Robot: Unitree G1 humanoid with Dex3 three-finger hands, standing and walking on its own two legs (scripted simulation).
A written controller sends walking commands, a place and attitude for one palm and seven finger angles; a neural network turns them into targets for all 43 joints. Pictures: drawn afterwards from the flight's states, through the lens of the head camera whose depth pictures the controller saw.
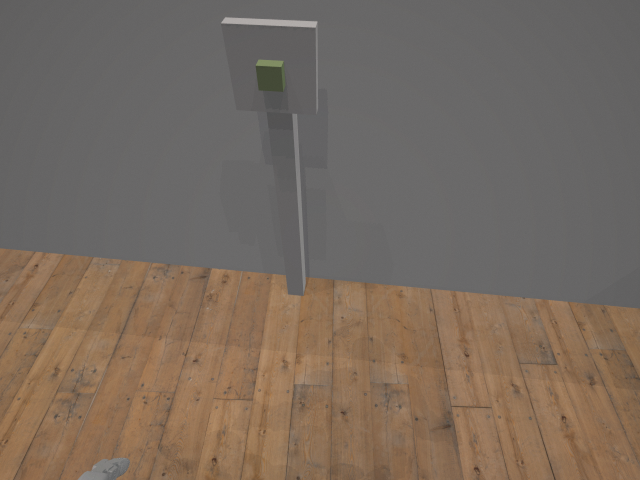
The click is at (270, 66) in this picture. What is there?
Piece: button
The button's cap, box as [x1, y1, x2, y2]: [256, 60, 285, 91]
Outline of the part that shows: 258,60 256,64 258,88 260,90 282,91 285,85 283,61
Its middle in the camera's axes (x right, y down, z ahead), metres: -0.10 -0.33 +0.78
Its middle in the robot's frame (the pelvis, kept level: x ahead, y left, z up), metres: +0.82 +0.14 +0.11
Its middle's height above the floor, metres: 0.88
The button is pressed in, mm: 0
